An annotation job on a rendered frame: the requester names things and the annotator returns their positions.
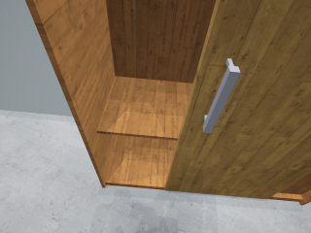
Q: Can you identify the wardrobe door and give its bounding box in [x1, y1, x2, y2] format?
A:
[164, 0, 311, 200]
[279, 173, 311, 195]

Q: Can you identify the handle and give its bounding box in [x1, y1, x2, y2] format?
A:
[202, 58, 241, 133]

